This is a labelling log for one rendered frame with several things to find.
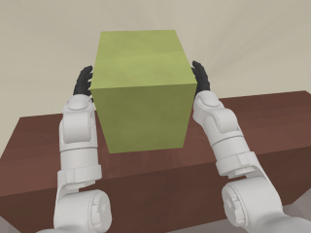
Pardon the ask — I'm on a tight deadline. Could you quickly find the right robot upper arm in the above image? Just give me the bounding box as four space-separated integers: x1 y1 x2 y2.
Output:
222 176 311 233

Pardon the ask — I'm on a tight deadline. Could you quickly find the right robot forearm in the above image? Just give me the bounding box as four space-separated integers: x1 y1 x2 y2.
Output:
192 90 283 211

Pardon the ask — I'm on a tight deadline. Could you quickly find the left robot hand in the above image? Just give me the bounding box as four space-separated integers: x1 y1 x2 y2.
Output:
73 65 94 103

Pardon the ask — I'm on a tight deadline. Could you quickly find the left robot forearm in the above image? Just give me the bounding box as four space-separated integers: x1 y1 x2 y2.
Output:
53 94 102 228

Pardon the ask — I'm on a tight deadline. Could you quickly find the right robot hand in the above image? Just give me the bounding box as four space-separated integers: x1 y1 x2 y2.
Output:
191 61 211 101

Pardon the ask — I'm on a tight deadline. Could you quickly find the left robot upper arm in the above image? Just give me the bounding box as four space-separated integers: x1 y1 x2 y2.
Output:
36 189 112 233

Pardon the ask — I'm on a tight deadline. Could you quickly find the pedestal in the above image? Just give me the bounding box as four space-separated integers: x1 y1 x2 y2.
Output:
0 90 311 233

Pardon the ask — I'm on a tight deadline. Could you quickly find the carton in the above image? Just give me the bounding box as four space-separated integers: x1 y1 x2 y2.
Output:
90 29 197 153

